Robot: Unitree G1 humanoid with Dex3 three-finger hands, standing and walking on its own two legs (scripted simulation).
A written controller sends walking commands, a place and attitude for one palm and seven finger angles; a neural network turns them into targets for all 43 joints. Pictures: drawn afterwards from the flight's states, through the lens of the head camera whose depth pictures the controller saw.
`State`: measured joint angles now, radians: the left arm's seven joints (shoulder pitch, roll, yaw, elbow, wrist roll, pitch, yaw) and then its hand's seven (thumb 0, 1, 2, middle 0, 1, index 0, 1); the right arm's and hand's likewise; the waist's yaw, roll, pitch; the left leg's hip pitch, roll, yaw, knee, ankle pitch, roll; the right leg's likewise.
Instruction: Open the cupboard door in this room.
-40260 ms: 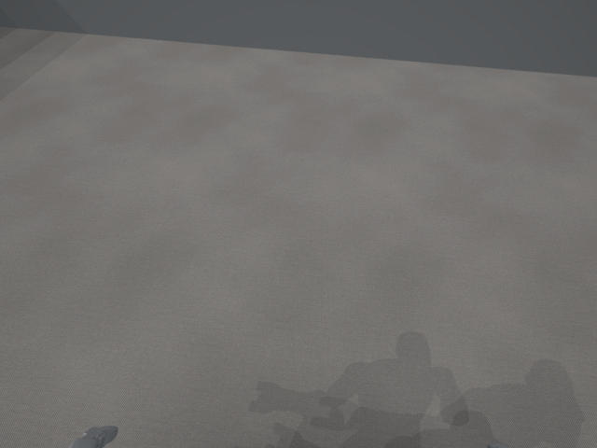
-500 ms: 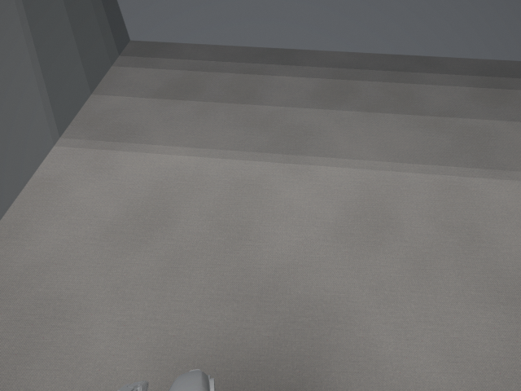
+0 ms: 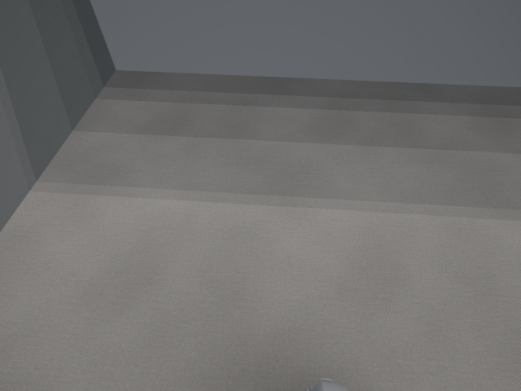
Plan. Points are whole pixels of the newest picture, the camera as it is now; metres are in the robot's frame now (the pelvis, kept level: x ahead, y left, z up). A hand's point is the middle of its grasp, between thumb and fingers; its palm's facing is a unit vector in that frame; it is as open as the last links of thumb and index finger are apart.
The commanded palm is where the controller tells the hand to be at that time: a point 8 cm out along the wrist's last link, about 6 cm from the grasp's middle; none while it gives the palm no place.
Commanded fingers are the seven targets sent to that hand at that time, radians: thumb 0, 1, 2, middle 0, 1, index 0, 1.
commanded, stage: walk to a spot facing it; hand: left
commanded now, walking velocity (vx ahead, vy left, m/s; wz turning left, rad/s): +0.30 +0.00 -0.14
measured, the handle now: out of the picture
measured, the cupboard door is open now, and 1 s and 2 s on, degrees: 41 41 41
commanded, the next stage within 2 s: turn to face it in 0.06 s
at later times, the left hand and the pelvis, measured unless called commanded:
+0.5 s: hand (191, 373) +0.19 +0.15 -0.21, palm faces +0.18 -0.97 -0.16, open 7.3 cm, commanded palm none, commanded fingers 0.00 0.90 0.90 -0.20 -0.30 -0.20 -0.30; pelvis +0.20 -0.03 -0.03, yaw +8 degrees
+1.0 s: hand (202, 335) +0.24 +0.13 -0.16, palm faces +0.44 -0.86 -0.26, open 7.4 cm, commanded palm none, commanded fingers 0.00 0.90 0.90 -0.20 -0.30 -0.20 -0.30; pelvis +0.26 -0.09 +0.00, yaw +27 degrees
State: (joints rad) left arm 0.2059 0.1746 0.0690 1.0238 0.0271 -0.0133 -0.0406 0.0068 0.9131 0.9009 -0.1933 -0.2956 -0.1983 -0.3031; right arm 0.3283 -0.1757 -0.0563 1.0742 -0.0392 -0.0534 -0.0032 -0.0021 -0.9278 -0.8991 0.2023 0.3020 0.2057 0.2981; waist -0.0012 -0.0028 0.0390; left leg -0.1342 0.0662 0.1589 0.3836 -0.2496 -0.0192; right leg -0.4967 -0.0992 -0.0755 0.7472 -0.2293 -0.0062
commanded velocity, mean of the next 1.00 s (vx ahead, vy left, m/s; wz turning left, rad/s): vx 0.03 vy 0.00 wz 0.53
